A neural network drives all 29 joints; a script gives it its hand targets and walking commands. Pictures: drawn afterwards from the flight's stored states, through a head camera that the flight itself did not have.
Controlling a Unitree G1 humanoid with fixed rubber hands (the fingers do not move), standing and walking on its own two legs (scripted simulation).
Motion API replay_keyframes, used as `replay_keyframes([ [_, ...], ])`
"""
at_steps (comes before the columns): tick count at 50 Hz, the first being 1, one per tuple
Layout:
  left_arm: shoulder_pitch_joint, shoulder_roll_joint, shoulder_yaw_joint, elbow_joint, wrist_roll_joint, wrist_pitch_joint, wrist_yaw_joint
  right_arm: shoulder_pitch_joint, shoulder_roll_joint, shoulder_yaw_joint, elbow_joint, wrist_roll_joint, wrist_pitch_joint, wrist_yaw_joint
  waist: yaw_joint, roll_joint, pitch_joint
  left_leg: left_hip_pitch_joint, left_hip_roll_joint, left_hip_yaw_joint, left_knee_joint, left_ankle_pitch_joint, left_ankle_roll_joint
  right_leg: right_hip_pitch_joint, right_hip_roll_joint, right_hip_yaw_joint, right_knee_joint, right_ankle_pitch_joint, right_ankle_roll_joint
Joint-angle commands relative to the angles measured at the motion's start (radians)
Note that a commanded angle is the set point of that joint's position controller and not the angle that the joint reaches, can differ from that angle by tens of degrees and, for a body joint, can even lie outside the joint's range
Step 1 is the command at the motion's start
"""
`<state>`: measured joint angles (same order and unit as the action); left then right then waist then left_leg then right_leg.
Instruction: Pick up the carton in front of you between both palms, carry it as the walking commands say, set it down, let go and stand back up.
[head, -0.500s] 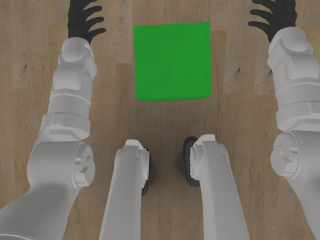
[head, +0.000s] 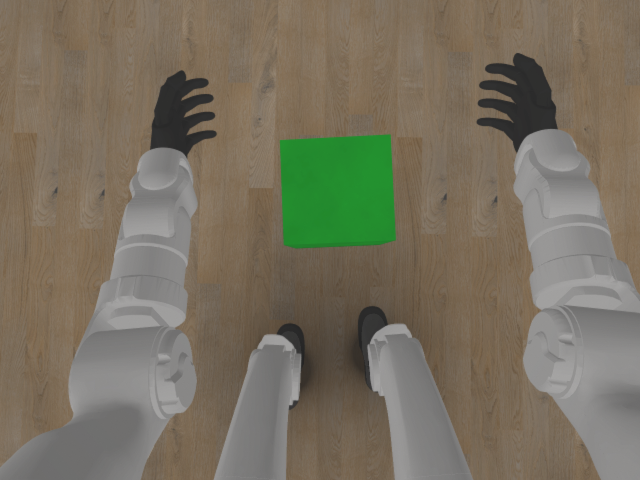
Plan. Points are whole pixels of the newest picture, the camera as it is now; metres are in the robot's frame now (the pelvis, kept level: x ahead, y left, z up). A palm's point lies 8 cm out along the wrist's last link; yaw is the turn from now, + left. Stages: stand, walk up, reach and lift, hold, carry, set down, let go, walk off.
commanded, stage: let go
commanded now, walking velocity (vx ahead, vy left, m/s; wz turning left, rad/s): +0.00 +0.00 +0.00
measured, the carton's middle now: (336, 199) +0.48 -0.02 -0.52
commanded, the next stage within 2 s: stand in 1.16 s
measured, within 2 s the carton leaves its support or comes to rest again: neither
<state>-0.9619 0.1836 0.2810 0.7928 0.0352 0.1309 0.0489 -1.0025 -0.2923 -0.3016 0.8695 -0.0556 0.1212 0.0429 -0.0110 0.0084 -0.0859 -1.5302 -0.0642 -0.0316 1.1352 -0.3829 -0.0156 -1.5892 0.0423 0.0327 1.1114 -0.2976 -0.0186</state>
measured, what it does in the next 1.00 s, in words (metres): rises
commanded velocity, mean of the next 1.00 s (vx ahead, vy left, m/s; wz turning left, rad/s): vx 0.00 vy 0.00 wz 0.00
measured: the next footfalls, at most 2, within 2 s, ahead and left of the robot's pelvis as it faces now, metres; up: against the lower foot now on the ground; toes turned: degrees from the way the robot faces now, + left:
none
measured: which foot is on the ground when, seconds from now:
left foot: down 0.00-1.00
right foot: down 0.00-1.00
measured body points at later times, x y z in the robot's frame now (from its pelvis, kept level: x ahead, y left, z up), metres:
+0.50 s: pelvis +0.07 +0.00 +0.10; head +0.22 +0.00 +0.53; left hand +0.34 +0.22 +0.00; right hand +0.33 -0.24 +0.00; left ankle +0.05 +0.12 -0.61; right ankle +0.08 -0.10 -0.61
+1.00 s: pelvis +0.08 +0.02 +0.13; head +0.09 +0.01 +0.58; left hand +0.26 +0.24 +0.06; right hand +0.25 -0.22 +0.05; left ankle +0.05 +0.12 -0.61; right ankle +0.08 -0.10 -0.61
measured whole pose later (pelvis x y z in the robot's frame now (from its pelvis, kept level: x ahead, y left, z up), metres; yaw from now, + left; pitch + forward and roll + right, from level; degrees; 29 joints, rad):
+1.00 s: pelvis +0.08 +0.02 +0.13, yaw -1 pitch -5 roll -1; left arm 0.21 0.21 0.04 0.43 0.01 0.13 -0.07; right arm 0.22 -0.22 -0.04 0.41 -0.02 0.14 0.08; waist 0.00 0.02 0.11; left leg -0.06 -0.04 -0.05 0.46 -0.31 0.03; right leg -0.12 0.04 0.04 0.45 -0.24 -0.01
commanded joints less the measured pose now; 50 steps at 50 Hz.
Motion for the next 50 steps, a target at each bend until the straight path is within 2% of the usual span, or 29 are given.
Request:
replay_keyframes([
  [1, -0.013, 0.095, -0.001, -0.133, 0.039, -0.016, -0.01, -0.02, -0.102, -0.004, -0.145, -0.037, -0.013, -0.001, -0.01, -0.034, -0.978, 0.409, -0.013, 0.055, -0.169, 0.271, -0.033, 0.897, 0.0, -0.004, -0.107, 0.396, 0.034],
  [8, 0.252, 0.086, -0.063, -0.284, 0.027, -0.054, -0.036, 0.25, -0.06, 0.054, -0.325, -0.016, -0.047, 0.004, -0.006, -0.046, -0.833, 0.554, -0.001, 0.034, -0.298, 0.324, -0.017, 1.089, -0.016, 0.021, -0.231, 0.484, 0.022],
  [16, 0.598, 0.069, -0.104, -0.264, 0.001, -0.117, -0.066, 0.61, -0.005, 0.11, -0.331, 0.033, -0.107, 0.01, 0.002, -0.042, -0.654, 0.674, 0.013, 0.011, -0.415, 0.396, -0.01, 1.252, -0.035, 0.047, -0.328, 0.622, 0.023],
  [19, 0.715, 0.074, -0.119, -0.271, -0.004, -0.138, -0.072, 0.738, 0.004, 0.127, -0.337, 0.041, -0.128, 0.007, 0.005, -0.033, -0.588, 0.746, 0.018, 0.003, -0.461, 0.417, -0.009, 1.301, -0.038, 0.054, -0.376, 0.637, 0.023],
  [23, 0.848, 0.077, -0.144, -0.31, -0.014, -0.16, -0.078, 0.881, 0.005, 0.152, -0.374, 0.048, -0.153, 0.004, 0.006, -0.022, -0.483, 0.888, 0.025, -0.007, -0.535, 0.424, -0.008, 1.348, -0.036, 0.051, -0.455, 0.587, 0.023],
  [32, 1.097, 0.091, -0.195, -0.406, -0.036, -0.162, -0.094, 1.144, -0.004, 0.205, -0.477, 0.06, -0.152, 0.011, 0.004, 0.004, -0.167, 1.226, 0.04, -0.011, -0.713, 0.395, -0.007, 1.459, -0.01, -0.001, -0.653, 0.367, 0.03],
  [38, 1.137, 0.103, -0.216, -0.444, -0.04, -0.104, -0.111, 1.183, -0.015, 0.231, -0.527, 0.06, -0.09, 0.026, 0.011, 0.015, 0.048, 1.261, 0.054, -0.008, -0.793, 0.238, 0.003, 1.536, -0.004, -0.017, -0.709, 0.215, 0.033],
  [43, 1.127, 0.108, -0.218, -0.456, -0.034, -0.046, -0.118, 1.176, -0.025, 0.229, -0.543, 0.046, -0.027, 0.035, 0.009, 0.027, 0.159, 1.236, 0.068, -0.008, -0.827, 0.138, 0.016, 1.597, 0.002, -0.027, -0.697, 0.155, 0.035],
  [46, 1.125, 0.108, -0.217, -0.456, -0.029, -0.021, -0.119, 1.175, -0.027, 0.226, -0.546, 0.04, 0.0, 0.036, 0.008, 0.019, 0.182, 1.246, 0.069, -0.006, -0.823, 0.141, 0.019, 1.616, 0.002, -0.028, -0.69, 0.159, 0.034],
  [50, 1.138, 0.111, -0.211, -0.456, -0.019, -0.004, -0.119, 1.189, -0.025, 0.226, -0.552, 0.034, 0.017, 0.032, 0.008, 0.001, 0.169, 1.297, 0.058, -0.001, -0.799, 0.212, 0.014, 1.621, -0.002, -0.022, -0.697, 0.206, 0.031],
])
